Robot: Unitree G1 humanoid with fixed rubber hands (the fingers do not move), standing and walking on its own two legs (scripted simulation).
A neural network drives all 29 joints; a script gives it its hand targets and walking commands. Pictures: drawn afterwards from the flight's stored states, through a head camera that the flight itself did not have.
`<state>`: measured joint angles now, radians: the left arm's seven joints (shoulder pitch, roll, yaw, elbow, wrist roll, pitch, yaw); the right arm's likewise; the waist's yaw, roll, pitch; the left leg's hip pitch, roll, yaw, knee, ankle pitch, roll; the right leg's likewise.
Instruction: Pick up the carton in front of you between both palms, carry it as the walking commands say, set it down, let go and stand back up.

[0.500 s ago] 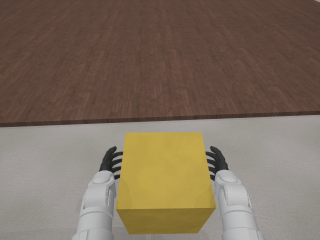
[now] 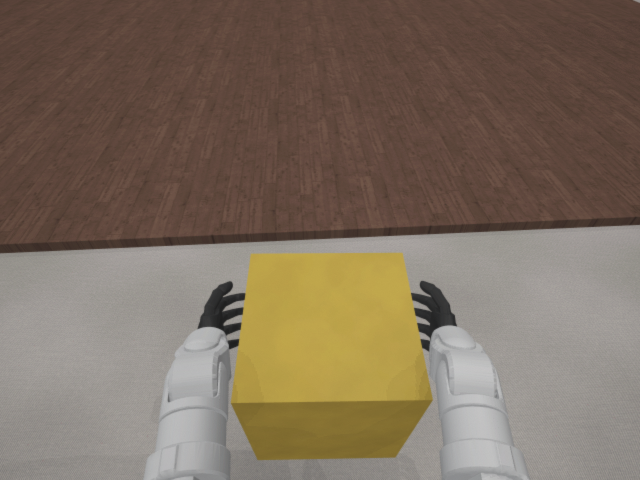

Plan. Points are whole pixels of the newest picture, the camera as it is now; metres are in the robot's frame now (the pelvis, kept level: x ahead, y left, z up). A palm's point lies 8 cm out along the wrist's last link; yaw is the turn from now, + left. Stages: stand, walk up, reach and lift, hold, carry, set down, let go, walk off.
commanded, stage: reach and lift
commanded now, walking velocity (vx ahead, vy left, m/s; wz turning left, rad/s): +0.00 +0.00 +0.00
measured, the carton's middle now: (326, 361) +0.31 +0.00 -0.04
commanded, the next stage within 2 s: hold in 0.52 s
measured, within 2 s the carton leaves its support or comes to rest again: neither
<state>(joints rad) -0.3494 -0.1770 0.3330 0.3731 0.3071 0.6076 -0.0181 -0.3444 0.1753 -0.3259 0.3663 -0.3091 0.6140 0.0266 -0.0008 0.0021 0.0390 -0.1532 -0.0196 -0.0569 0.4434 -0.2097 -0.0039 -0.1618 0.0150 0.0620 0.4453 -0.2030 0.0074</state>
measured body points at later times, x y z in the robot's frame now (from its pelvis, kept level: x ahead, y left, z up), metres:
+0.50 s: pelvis +0.02 +0.00 +0.01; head -0.01 +0.00 +0.45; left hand +0.32 +0.15 +0.03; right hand +0.32 -0.15 +0.03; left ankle +0.03 +0.12 -0.74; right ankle +0.03 -0.13 -0.74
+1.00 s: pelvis +0.00 +0.00 +0.00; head -0.04 +0.00 +0.45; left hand +0.30 +0.15 +0.05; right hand +0.30 -0.15 +0.05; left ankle +0.03 +0.12 -0.74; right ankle +0.03 -0.13 -0.74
